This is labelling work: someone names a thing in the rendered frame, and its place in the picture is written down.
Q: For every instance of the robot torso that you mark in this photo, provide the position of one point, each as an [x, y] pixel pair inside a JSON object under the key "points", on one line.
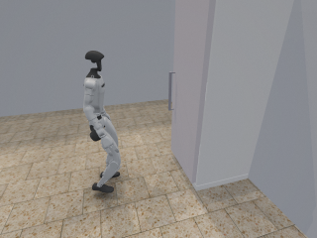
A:
{"points": [[98, 100]]}

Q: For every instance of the fridge door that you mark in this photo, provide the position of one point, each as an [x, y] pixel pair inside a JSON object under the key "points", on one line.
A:
{"points": [[193, 29]]}

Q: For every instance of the robot left hand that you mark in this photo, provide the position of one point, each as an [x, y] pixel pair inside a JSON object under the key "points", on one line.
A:
{"points": [[106, 115]]}

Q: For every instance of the handle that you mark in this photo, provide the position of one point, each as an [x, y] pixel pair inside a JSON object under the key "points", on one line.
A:
{"points": [[169, 90]]}

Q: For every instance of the left robot forearm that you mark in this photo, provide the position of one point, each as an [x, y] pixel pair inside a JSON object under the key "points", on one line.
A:
{"points": [[103, 112]]}

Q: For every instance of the robot left foot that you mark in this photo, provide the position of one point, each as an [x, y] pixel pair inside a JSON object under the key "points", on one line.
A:
{"points": [[114, 176]]}

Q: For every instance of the robot right upper arm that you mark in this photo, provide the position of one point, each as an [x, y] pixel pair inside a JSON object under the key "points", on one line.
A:
{"points": [[90, 86]]}

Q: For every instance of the robot right hand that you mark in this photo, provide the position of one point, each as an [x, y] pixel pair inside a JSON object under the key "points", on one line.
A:
{"points": [[108, 142]]}

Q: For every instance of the right robot forearm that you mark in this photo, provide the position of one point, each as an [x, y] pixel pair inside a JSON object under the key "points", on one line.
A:
{"points": [[92, 118]]}

